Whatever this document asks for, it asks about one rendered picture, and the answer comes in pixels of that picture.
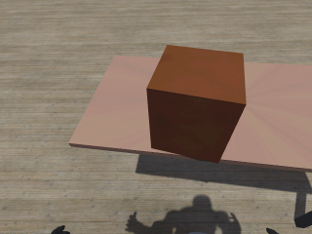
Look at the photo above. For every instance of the table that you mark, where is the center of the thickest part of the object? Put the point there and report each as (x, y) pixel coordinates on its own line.
(273, 132)

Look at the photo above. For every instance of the carton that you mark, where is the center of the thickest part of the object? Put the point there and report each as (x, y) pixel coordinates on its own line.
(195, 99)

